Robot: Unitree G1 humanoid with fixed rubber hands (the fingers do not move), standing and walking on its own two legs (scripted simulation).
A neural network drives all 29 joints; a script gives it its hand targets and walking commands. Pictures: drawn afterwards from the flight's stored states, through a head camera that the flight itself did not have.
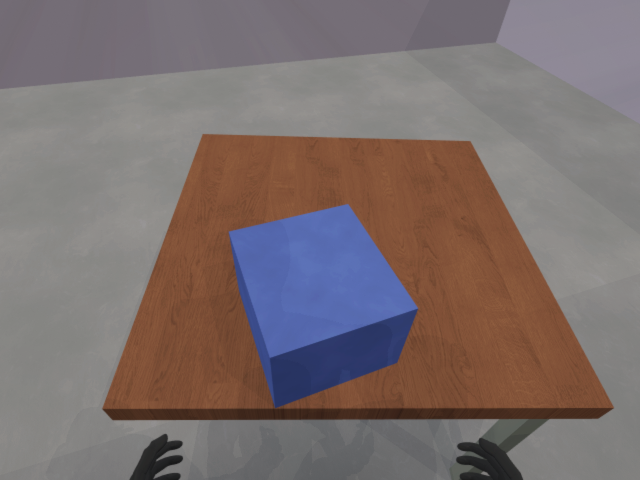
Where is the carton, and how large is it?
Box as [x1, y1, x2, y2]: [229, 204, 417, 407]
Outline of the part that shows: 348,204 229,231 240,295 275,407 396,362 417,310 417,307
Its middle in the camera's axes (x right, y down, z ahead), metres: -0.01 +0.10 +0.65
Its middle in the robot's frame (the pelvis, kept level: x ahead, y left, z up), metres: +0.43 +0.01 -0.06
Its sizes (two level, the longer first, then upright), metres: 0.238 0.216 0.162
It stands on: a table, 0.64 m high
